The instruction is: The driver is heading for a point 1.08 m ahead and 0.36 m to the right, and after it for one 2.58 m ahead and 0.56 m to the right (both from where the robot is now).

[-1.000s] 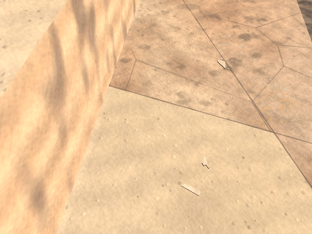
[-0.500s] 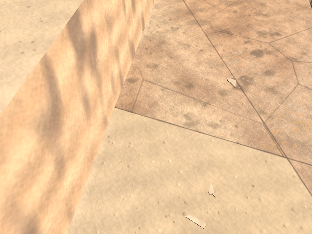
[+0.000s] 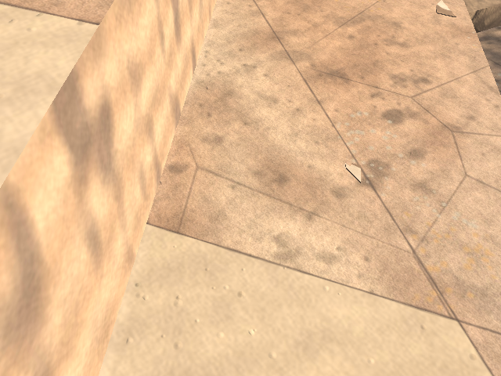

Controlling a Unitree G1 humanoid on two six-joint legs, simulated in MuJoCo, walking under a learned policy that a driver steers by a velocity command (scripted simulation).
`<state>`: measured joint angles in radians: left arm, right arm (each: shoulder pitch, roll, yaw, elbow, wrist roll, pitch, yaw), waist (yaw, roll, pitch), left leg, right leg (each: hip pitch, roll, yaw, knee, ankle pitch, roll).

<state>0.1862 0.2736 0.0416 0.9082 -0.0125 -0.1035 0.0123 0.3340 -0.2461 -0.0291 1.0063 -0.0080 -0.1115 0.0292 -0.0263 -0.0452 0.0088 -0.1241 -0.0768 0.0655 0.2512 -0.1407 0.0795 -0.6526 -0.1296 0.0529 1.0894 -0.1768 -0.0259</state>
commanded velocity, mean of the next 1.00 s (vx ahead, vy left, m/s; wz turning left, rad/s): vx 0.30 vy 0.00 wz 0.00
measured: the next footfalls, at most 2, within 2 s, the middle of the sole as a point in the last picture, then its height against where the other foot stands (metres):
right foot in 0.30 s outside the picture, level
left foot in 0.76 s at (237, 374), level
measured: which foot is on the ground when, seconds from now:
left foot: down 0.00-0.30, up 0.32-0.74, down 0.76-1.00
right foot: up 0.00-0.28, down 0.30-1.00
